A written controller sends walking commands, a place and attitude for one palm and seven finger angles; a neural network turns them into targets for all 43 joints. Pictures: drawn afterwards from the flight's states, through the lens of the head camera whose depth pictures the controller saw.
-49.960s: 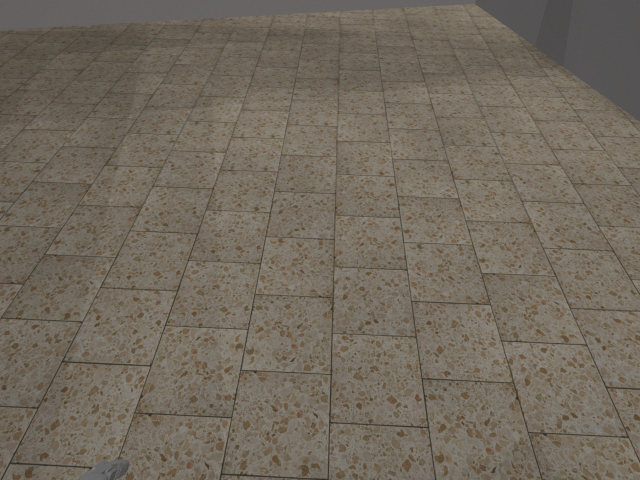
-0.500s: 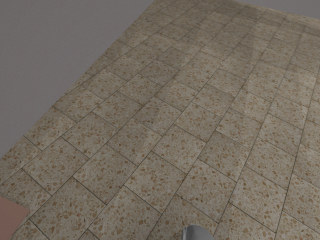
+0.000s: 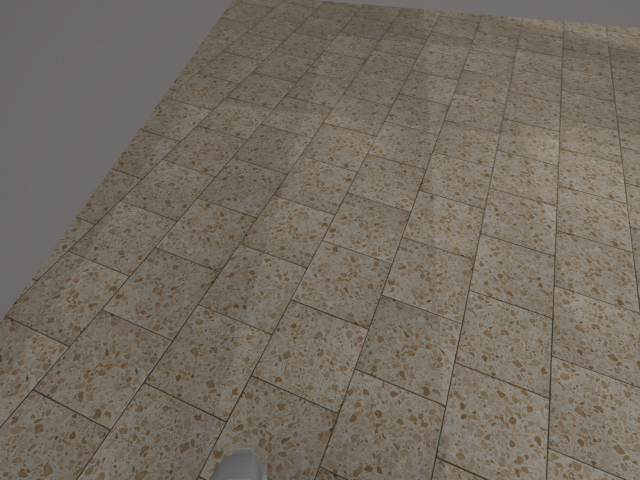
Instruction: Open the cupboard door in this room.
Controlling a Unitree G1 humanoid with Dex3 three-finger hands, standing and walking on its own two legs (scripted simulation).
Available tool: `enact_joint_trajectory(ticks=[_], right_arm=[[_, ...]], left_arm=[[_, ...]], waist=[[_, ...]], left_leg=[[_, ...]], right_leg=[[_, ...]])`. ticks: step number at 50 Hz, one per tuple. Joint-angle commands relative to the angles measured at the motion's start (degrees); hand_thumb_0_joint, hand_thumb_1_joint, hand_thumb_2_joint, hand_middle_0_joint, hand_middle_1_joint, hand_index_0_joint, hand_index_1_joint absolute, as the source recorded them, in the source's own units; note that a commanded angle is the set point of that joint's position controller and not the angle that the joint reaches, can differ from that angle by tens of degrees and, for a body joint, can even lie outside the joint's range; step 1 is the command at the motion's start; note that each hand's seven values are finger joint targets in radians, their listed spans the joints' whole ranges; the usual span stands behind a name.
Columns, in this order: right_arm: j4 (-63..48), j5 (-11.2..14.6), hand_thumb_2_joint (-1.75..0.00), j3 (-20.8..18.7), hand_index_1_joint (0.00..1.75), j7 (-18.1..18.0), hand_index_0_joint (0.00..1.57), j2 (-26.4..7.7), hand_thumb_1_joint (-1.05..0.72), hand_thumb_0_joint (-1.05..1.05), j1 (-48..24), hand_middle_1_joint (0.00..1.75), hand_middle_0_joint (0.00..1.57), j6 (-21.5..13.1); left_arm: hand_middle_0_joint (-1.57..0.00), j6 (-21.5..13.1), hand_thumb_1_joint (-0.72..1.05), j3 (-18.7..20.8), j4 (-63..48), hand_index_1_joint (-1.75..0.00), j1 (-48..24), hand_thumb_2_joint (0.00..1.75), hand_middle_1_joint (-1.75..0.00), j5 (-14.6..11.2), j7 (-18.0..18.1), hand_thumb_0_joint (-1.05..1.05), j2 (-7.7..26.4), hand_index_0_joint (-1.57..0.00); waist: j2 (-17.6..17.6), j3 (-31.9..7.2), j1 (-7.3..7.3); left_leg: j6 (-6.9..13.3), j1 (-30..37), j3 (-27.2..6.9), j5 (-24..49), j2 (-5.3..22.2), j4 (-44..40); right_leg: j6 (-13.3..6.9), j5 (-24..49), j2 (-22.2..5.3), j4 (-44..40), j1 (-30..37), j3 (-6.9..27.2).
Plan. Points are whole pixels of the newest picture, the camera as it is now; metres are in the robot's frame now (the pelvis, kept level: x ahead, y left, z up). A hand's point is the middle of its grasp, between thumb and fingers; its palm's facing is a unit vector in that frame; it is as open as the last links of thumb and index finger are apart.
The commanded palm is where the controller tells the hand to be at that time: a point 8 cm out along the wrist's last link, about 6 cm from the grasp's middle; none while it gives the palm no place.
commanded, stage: walk to a spot facing it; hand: left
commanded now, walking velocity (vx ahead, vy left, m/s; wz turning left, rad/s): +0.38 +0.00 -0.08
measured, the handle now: out of the picture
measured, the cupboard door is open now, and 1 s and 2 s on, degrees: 46 46 46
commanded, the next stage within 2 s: turn to face it in 0.60 s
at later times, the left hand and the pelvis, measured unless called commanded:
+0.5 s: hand (228, 345) +0.34 +0.17 -0.17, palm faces -0.10 -0.98 -0.19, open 7.3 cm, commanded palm none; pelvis +0.24 -0.01 -0.01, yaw -6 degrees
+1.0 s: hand (248, 289) +0.48 +0.16 -0.20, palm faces +0.07 -0.98 -0.18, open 7.3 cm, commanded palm none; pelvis +0.44 -0.03 -0.02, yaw +2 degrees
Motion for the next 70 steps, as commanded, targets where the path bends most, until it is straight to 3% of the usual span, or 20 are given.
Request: enact_joint_trajectory(ticks=[1, 4, 6, 7, 10, 15, 24, 25, 26, 27, 32, 41, 43, 45, 49, 58, 59, 61, 65, 70], right_arm=[[-4.5, 0.3, -0.90, -0.4, 0.30, 0.6, 0.20, -3.8, -0.90, 0.00, -4.8, 0.30, 0.20, -1.6], [-1.9, 0.0, -0.90, -0.8, 0.30, -0.1, 0.20, -5.9, -0.90, 0.00, 1.5, 0.30, 0.20, -2.5], [2.2, -1.4, -0.90, -2.9, 0.30, -1.3, 0.20, -15.6, -0.90, 0.00, 17.4, 0.30, 0.20, -3.0], [2.3, -0.9, -0.90, -2.8, 0.30, -1.7, 0.20, -16.5, -0.90, 0.00, 20.6, 0.30, 0.20, -2.1], [0.1, -0.5, -0.90, -1.1, 0.30, -1.7, 0.20, -9.1, -0.90, 0.00, 10.2, 0.30, 0.20, -2.6], [1.1, 0.0, -0.90, -0.8, 0.30, -1.6, 0.20, -8.3, -0.90, 0.00, 7.8, 0.30, 0.20, -3.5], [4.2, -0.2, -0.90, -0.4, 0.30, -1.2, 0.20, -7.6, -0.90, 0.00, 11.7, 0.30, 0.20, -2.1], [3.6, 0.5, -0.90, 0.0, 0.30, -0.9, 0.20, -6.2, -0.90, 0.00, 11.2, 0.30, 0.20, -2.3], [1.6, 1.2, -0.90, 0.7, 0.30, -0.6, 0.20, -3.1, -0.90, 0.00, 10.9, 0.30, 0.20, -2.7], [-0.1, 1.1, -0.90, 0.2, 0.30, -0.6, 0.20, -5.4, -0.90, 0.00, 6.4, 0.30, 0.20, -2.3], [2.6, 0.3, -0.90, 0.0, 0.30, -0.5, 0.20, -1.4, -0.90, 0.00, 7.2, 0.30, 0.20, -0.8], [2.8, 0.4, -0.90, 0.4, 0.30, -0.1, 0.20, -2.8, -0.90, 0.00, 8.2, 0.30, 0.20, -1.1], [3.5, -0.3, -0.90, -1.6, 0.30, -1.1, 0.20, -12.5, -0.90, 0.00, 16.3, 0.30, 0.20, -1.0], [2.5, -0.1, -0.90, -1.6, 0.30, -2.4, 0.20, -14.0, -0.90, 0.00, 14.9, 0.30, 0.20, -0.1], [-1.9, 0.1, -0.90, -1.0, 0.30, -2.7, 0.20, -11.1, -0.90, 0.00, 4.1, 0.30, 0.20, -0.1], [-6.6, 0.1, -0.90, -3.5, 0.30, -1.5, 0.20, -13.3, -0.90, 0.00, -3.1, 0.30, 0.20, 2.9], [-7.3, 0.4, -0.90, -3.5, 0.30, -1.3, 0.20, -11.8, -0.90, 0.00, -4.1, 0.30, 0.20, 3.1], [-10.3, 0.8, -0.90, -2.8, 0.30, -0.5, 0.20, -7.2, -0.90, 0.00, -5.7, 0.30, 0.20, 3.0], [-8.2, 0.5, -0.90, -2.4, 0.30, 0.4, 0.20, -6.6, -0.90, 0.00, -3.8, 0.30, 0.20, 3.9], [-9.3, 1.0, -0.90, -0.7, 0.30, 0.9, 0.20, -4.6, -0.90, 0.00, -8.2, 0.30, 0.20, 3.4]], left_arm=[[-0.20, -0.9, 0.90, 0.9, 0.6, -0.30, 7.0, 0.90, -0.30, -0.2, 0.0, 0.00, 7.9, -0.20], [-0.20, -0.9, 0.90, 1.0, 1.1, -0.30, 6.0, 0.90, -0.30, -0.5, 0.2, 0.00, 7.8, -0.20], [-0.20, -0.7, 0.90, 0.3, -0.8, -0.30, 8.2, 0.90, -0.30, -0.9, -0.5, 0.00, 3.9, -0.20], [-0.20, -1.2, 0.90, -0.4, -3.3, -0.30, 3.1, 0.90, -0.30, -0.5, -0.7, 0.00, 4.6, -0.20], [-0.20, 0.0, 0.90, 0.5, -3.0, -0.30, -1.4, 0.90, -0.30, 0.3, -1.3, 0.00, 4.2, -0.20], [-0.20, 2.0, 0.90, -0.1, -2.2, -0.30, 0.7, 0.90, -0.30, 0.4, -2.4, 0.00, 1.1, -0.20], [-0.20, 1.2, 0.90, 0.9, -0.9, -0.30, 1.9, 0.90, -0.30, 0.7, -2.2, 0.00, 4.4, -0.20], [-0.20, 0.5, 0.90, 1.9, 1.3, -0.30, 10.0, 0.90, -0.30, 0.9, -1.7, 0.00, 8.0, -0.20], [-0.20, 0.3, 0.90, 3.6, 3.7, -0.30, 18.8, 0.90, -0.30, 0.6, -1.0, 0.00, 14.7, -0.20], [-0.20, 0.7, 0.90, 3.4, 3.7, -0.30, 18.9, 0.90, -0.30, -0.5, -0.2, 0.00, 15.2, -0.20], [-0.20, -0.3, 0.90, 0.6, 0.5, -0.30, 4.8, 0.90, -0.30, 0.2, 0.9, 0.00, 5.2, -0.20], [-0.20, -0.2, 0.90, 0.2, 2.2, -0.30, 4.4, 0.90, -0.30, -0.4, 1.3, 0.00, 5.7, -0.20], [-0.20, 0.9, 0.90, -0.1, 0.1, -0.30, 7.4, 0.90, -0.30, -1.1, 1.4, 0.00, 3.2, -0.20], [-0.20, 2.0, 0.90, -0.2, -3.0, -0.30, 1.5, 0.90, -0.30, -0.6, 1.6, 0.00, 4.0, -0.20], [-0.20, 3.5, 0.90, 0.4, -3.3, -0.30, 0.1, 0.90, -0.30, -0.4, 0.7, 0.00, 3.3, -0.20], [-0.20, 4.3, 0.90, 1.3, -6.4, -0.30, 3.3, 0.90, -0.30, -0.2, 0.9, 0.00, 4.7, -0.20], [-0.20, 4.0, 0.90, 1.9, -6.5, -0.30, 5.4, 0.90, -0.30, 0.0, 1.2, 0.00, 6.7, -0.20], [-0.20, 3.7, 0.90, 3.2, -8.5, -0.30, 5.6, 0.90, -0.30, 0.9, 1.9, 0.00, 15.3, -0.20], [-0.20, 3.0, 0.90, 1.2, -10.3, -0.30, -2.5, 0.90, -0.30, 0.4, 2.1, 0.00, 8.8, -0.20], [-0.20, 2.5, 0.90, 1.7, -8.0, -0.30, 4.5, 0.90, -0.30, 0.6, 1.9, 0.00, 11.7, -0.20]], waist=[[-6.1, 0.2, 2.81], [-1.9, -2.2, -1.48], [15.5, -12.4, -6.27], [12.7, -9.8, -7.69], [7.8, 1.5, -2.66], [8.0, -0.4, 1.06], [4.2, 0.1, 3.57], [-2.9, -4.2, 7.26], [-18.1, -9.0, 10.00], [-14.1, -6.9, 10.00], [-6.5, -1.5, 1.03], [-4.1, -3.1, -1.47], [16.8, -10.1, -3.70], [14.4, -9.4, -3.63], [8.6, -6.7, 0.66], [8.0, -5.0, 2.91], [4.7, -4.9, 4.06], [-19.2, -3.6, 5.84], [-13.1, -2.3, 0.51], [-10.6, -4.9, 3.84]], left_leg=[[1.0, 0.9, 0.3, 0.9, -1.2, -7.8], [2.7, 17.4, 2.2, 3.8, -4.0, -18.0], [12.7, 44.4, -23.9, -0.9, 15.9, -23.6], [17.2, 42.7, -33.5, -1.8, 21.8, -28.4], [13.2, 22.3, -24.3, -14.3, 16.8, -35.6], [10.1, 18.1, -4.3, -2.7, 9.3, -36.7], [6.8, 17.1, 3.3, 5.3, 5.9, -20.9], [4.7, 8.3, 7.0, 6.3, 2.3, -6.7], [2.3, -5.4, 9.7, -14.0, -4.8, 11.4], [2.8, -9.4, 2.4, -22.9, -3.2, 22.0], [1.5, 0.0, -1.6, -8.8, 2.5, 13.0], [2.8, 15.6, 2.6, 11.3, -3.5, -15.9], [12.5, 33.5, -19.6, 39.8, 12.6, -17.8], [17.1, 29.6, -28.5, 34.2, 17.1, -23.4], [12.4, 17.2, -17.8, 21.2, 9.4, -25.5], [9.4, 4.6, -20.4, -6.9, 3.0, -25.2], [7.1, 0.2, -17.9, -9.0, -0.3, -20.7], [1.1, -8.4, -3.7, -21.0, -10.2, 8.8], [-0.1, -4.6, -3.5, -13.2, -4.6, 22.0], [-0.4, 1.4, 2.7, -13.1, -6.7, 1.7]], right_leg=[[-6.6, 12.6, -17.1, -6.7, 5.4, 12.3], [-3.7, 21.6, -13.5, 4.6, 1.2, 8.4], [1.5, -2.4, -2.7, 35.7, -22.5, -1.8], [1.8, -17.4, -1.8, 47.7, -29.2, 1.4], [2.4, -7.1, -8.9, 53.7, -32.5, 5.2], [4.1, 1.1, -10.0, 32.6, -22.6, 0.2], [2.0, 2.8, -4.6, 10.3, -0.8, -5.6], [-1.7, -3.0, -11.0, 7.3, 12.9, 4.1], [-8.3, -8.7, -25.8, -2.3, 23.6, 26.6], [-11.6, -10.9, -30.0, -8.4, 19.4, 34.2], [-6.5, 5.4, -22.0, -9.0, -2.2, 9.4], [0.6, 27.0, -16.5, 7.1, 1.8, -6.1], [6.3, -8.4, -6.9, 31.2, -15.7, -9.5], [6.4, -23.1, -5.7, 48.6, -23.3, 0.4], [7.7, -12.2, -7.8, 43.8, -20.1, 2.2], [7.3, -4.2, -3.3, 13.7, -2.8, -1.5], [6.6, -3.7, -5.9, 5.4, 2.9, 1.1], [-3.9, -13.7, -31.4, -11.5, 1.1, 26.5], [-2.8, 15.6, -22.6, -1.8, -2.5, 6.1], [-1.5, 40.3, -22.5, 5.4, 7.8, -0.2]])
